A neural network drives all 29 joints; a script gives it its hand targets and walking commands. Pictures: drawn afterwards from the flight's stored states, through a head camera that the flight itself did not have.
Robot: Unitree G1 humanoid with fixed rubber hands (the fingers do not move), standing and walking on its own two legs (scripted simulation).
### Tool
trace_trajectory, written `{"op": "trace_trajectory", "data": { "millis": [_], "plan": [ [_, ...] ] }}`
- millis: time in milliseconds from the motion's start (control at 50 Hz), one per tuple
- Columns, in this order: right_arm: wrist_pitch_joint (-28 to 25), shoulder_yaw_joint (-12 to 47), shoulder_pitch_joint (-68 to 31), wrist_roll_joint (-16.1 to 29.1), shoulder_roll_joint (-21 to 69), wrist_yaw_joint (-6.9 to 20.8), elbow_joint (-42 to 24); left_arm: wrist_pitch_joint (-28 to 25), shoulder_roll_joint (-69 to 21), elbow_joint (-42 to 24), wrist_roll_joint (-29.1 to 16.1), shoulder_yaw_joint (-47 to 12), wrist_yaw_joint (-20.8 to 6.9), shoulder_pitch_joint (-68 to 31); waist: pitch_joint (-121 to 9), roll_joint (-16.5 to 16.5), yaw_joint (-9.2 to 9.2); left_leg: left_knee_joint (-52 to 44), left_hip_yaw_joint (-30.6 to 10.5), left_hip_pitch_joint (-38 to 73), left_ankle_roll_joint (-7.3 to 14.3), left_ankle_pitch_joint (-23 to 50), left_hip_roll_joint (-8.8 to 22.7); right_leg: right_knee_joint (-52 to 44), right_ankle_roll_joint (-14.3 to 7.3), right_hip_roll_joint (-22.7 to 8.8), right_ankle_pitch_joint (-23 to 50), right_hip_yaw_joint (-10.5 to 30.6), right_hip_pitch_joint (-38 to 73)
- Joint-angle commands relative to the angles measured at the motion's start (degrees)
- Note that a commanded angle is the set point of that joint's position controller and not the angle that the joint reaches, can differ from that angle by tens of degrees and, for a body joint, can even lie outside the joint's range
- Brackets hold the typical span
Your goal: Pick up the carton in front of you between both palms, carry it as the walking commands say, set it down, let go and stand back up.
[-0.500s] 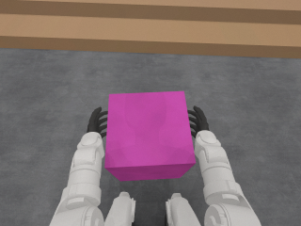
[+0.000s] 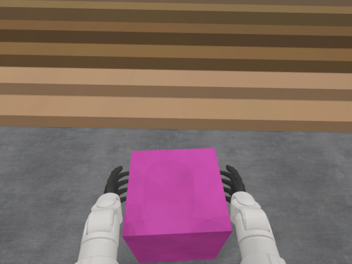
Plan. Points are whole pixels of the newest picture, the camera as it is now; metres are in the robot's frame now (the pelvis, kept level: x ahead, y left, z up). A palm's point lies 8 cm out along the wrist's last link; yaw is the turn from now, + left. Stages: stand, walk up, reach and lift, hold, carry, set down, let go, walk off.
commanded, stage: reach and lift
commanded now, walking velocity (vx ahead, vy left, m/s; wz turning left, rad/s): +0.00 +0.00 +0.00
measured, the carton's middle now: (175, 208) +0.30 +0.00 -0.06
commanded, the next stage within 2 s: hold in 1.10 s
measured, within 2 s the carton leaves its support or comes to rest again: neither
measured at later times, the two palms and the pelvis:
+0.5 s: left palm (108, 193) +0.29 +0.16 +0.04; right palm (241, 192) +0.29 -0.14 +0.04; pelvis -0.01 +0.00 +0.01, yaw +0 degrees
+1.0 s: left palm (108, 189) +0.29 +0.15 +0.05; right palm (242, 187) +0.29 -0.15 +0.05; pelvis +0.01 +0.00 +0.02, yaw +0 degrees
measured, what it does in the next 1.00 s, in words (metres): stands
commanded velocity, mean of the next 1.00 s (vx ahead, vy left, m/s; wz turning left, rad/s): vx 0.00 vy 0.00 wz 0.00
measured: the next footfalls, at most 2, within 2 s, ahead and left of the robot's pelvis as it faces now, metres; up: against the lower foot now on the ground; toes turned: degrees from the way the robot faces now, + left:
left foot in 1.88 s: +0.19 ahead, +0.10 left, +0.00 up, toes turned +9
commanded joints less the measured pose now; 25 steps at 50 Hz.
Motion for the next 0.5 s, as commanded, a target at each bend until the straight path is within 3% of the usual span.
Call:
{"op": "trace_trajectory", "data": {
  "millis": [0, 100, 200, 320, 480],
  "plan": [
    [2.1, 35.0, -28.5, 10.1, 57.6, 14.6, -2.1, 2.1, -57.9, -2.0, -10.2, -35.5, -14.8, -27.4, -15.3, 0.0, -0.24, -7.5, -1.4, 15.4, 0.5, 17.2, -3.6, -8.8, 0.2, 3.2, 17.5, 1.8, 12.2],
    [5.7, 30.8, -27.6, 8.0, 55.5, 15.2, -0.8, 5.6, -55.4, -1.6, -7.9, -31.8, -15.1, -26.9, -5.3, -0.1, -0.35, -12.1, -1.0, 16.4, 0.8, 10.0, -3.2, -13.3, -0.2, 2.7, 10.5, 1.6, 13.6],
    [6.2, 27.4, -32.7, 6.4, 54.9, 16.3, 1.0, 5.9, -55.5, 0.3, -6.2, -28.1, -15.8, -31.5, -2.2, 0.3, 0.01, -13.0, -0.3, 16.2, 1.3, 3.7, -3.0, -14.3, -0.7, 2.4, 3.6, 1.2, 12.7],
    [5.3, 28.9, -37.6, 7.3, 56.2, 16.8, -0.9, 5.3, -57.6, -1.3, -7.3, -29.9, -16.2, -36.3, -7.6, 0.4, -0.32, -12.4, -0.1, 18.5, 1.0, 4.8, -2.8, -13.6, -0.7, 2.6, 4.5, 0.7, 14.5],
    [5.9, 28.8, -35.6, 6.9, 54.8, 16.7, -1.6, 6.0, -57.3, -1.7, -7.3, -30.1, -15.9, -34.2, -8.3, 0.5, -0.54, -13.6, -0.3, 20.7, 0.4, 7.9, -2.8, -14.6, -0.7, 2.9, 7.2, 0.4, 16.1]
  ]
}}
